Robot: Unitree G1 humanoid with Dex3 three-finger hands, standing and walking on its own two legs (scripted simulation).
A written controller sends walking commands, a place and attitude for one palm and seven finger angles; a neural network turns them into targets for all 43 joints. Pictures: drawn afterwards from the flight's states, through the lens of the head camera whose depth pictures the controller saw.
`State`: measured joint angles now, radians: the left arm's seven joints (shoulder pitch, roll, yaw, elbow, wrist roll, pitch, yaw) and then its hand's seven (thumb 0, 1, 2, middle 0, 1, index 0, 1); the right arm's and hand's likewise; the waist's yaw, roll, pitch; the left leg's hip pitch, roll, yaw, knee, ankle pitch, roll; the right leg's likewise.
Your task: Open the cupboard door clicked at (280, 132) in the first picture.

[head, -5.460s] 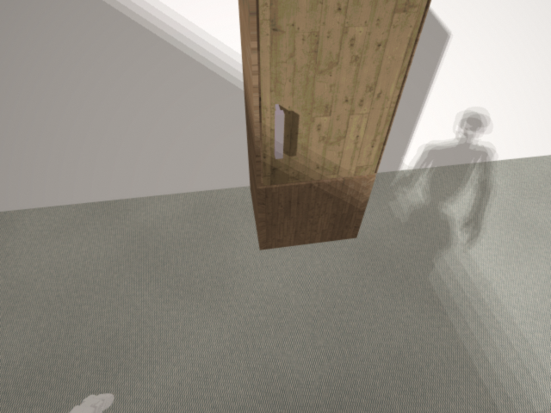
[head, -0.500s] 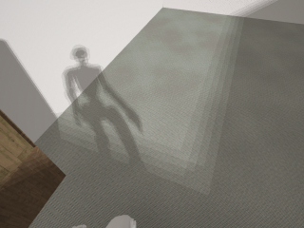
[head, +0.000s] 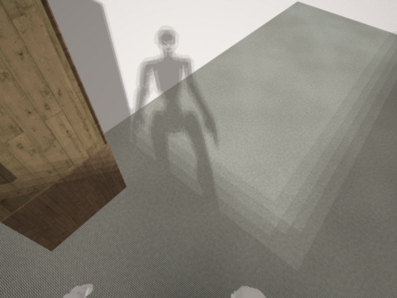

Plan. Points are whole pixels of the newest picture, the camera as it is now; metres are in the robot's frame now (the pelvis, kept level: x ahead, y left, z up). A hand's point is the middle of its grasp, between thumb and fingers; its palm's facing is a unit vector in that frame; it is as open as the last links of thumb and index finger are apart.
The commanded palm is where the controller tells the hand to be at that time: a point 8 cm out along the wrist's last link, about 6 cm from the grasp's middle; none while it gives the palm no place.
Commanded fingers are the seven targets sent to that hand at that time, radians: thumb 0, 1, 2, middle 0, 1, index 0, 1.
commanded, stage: turn to face it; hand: left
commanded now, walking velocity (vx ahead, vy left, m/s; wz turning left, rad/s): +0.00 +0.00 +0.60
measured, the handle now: out of the picture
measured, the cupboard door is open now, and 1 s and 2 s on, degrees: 0 0 0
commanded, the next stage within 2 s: take the last steps up to it in 1.32 s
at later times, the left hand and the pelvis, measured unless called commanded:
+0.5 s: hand out of the picture -0.02 +0.17 -0.16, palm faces +0.34 -0.90 -0.26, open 7.4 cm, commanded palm none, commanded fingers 0.00 0.90 0.90 -0.20 -0.30 -0.20 -0.30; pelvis -0.02 -0.04 +0.00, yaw +20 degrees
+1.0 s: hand out of the picture -0.07 +0.23 -0.15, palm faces +0.59 -0.76 -0.27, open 7.4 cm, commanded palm none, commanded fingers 0.00 0.90 0.90 -0.20 -0.30 -0.20 -0.30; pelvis -0.05 -0.01 +0.00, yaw +36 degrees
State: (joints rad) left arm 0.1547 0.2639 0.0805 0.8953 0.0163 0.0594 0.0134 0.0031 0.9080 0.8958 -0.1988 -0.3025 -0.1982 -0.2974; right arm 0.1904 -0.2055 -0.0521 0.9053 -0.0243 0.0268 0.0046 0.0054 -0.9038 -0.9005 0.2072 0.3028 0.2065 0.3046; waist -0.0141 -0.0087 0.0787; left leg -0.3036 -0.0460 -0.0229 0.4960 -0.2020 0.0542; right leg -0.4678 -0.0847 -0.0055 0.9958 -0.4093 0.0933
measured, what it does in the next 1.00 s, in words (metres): steps on the spot, turning left: right foot, then left foot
